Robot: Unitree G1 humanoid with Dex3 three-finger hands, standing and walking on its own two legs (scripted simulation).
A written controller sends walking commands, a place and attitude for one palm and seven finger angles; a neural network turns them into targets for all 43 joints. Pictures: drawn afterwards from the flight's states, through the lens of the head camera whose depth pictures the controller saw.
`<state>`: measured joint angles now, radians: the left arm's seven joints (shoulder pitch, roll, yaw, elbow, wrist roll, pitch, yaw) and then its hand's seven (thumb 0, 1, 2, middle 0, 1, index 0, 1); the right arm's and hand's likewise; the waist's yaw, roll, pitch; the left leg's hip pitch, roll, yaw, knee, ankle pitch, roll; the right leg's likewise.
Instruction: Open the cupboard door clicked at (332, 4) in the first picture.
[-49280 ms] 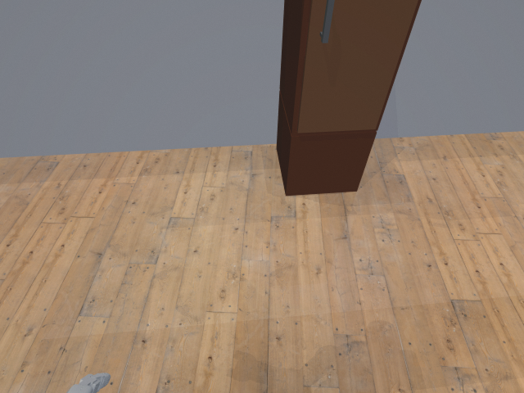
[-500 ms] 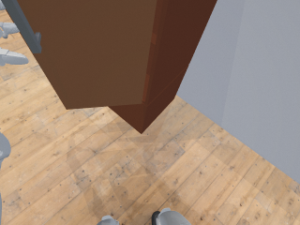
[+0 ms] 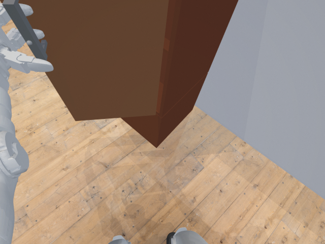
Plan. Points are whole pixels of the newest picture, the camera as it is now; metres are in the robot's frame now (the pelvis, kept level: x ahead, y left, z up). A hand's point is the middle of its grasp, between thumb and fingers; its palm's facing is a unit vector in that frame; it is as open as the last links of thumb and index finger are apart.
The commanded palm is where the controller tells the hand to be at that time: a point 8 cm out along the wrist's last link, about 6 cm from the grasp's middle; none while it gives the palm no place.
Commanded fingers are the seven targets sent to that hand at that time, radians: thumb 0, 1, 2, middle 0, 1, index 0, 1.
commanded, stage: slide the fingers in behind the handle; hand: left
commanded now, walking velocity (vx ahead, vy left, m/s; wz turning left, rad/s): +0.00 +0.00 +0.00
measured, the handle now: (30, 27) +0.58 +0.23 +0.15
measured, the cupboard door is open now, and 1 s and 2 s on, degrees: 48 48 54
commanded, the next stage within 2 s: close the thumb around the handle in 0.70 s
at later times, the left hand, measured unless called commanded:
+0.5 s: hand (39, 42) +0.53 +0.20 +0.15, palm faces +0.02 -1.00 -0.02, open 14.0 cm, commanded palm +0.51 +0.25 +0.15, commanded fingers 0.00 -0.50 0.30 -0.30 -1.20 -0.30 -1.20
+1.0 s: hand (33, 43) +0.53 +0.21 +0.15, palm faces -0.01 -1.00 -0.01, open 12.9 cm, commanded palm +0.51 +0.25 +0.15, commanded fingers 0.00 0.12 0.56 -0.34 -1.27 -0.34 -1.27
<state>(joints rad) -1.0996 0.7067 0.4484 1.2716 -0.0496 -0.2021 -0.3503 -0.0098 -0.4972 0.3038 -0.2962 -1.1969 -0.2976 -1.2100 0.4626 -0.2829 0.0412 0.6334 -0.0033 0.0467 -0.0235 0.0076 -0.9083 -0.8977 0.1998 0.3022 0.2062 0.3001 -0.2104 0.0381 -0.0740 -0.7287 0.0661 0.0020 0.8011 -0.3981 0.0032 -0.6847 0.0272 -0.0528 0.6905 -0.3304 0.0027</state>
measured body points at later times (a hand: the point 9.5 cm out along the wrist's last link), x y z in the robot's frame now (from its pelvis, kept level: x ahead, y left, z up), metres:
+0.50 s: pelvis -0.01 +0.00 +0.00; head +0.10 +0.01 +0.44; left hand +0.52 +0.25 +0.16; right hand -0.03 -0.27 -0.11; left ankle -0.02 +0.11 -0.71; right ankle -0.01 -0.13 -0.71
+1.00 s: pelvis -0.01 +0.00 +0.00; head +0.10 +0.02 +0.44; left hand +0.52 +0.27 +0.16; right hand -0.04 -0.26 -0.10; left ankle -0.02 +0.11 -0.71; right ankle -0.01 -0.13 -0.71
